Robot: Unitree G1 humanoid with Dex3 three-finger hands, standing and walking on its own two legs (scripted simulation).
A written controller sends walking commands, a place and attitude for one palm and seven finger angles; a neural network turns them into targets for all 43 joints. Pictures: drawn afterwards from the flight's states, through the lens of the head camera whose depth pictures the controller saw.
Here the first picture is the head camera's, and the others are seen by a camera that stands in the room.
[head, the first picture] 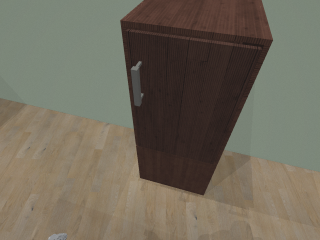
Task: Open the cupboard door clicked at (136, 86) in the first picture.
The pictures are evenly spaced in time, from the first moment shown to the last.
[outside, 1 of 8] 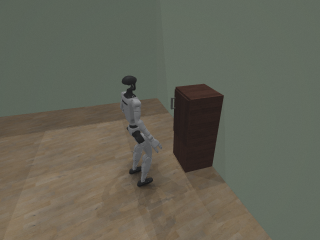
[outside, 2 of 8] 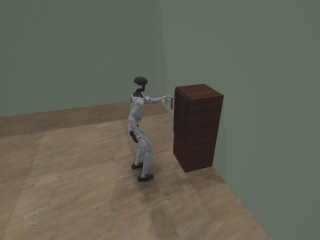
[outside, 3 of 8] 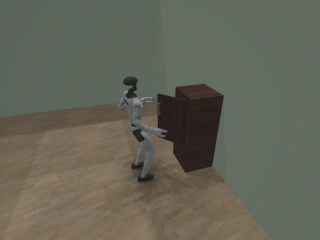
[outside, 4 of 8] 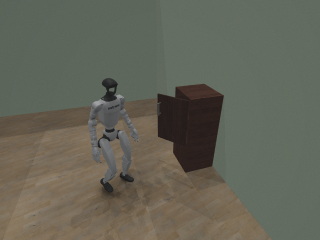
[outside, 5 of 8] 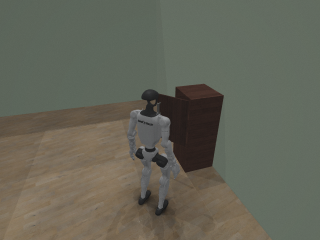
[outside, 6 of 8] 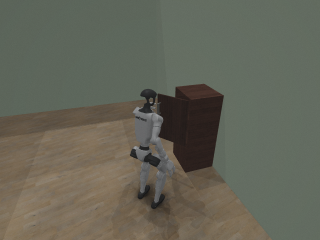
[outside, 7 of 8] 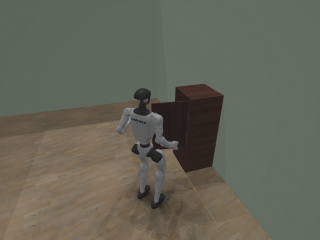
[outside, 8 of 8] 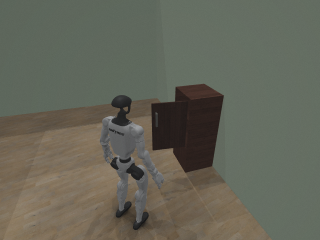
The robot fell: no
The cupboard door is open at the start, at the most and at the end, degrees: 0 83 83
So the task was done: yes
